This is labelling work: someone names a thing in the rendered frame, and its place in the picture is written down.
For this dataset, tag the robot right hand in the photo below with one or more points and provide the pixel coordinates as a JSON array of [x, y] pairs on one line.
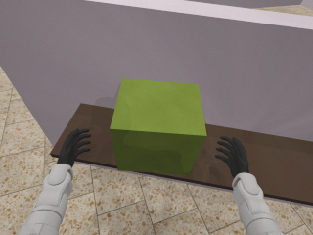
[[237, 161]]

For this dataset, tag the robot left hand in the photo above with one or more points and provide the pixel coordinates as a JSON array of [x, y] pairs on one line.
[[69, 151]]

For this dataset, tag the table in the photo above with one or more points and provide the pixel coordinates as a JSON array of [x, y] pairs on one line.
[[282, 166]]

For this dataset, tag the right robot forearm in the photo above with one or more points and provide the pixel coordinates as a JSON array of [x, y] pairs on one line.
[[254, 213]]

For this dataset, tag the carton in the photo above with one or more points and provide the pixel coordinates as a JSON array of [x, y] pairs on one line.
[[157, 126]]

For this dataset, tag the left robot forearm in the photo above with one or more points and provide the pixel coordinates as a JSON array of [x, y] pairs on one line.
[[49, 210]]

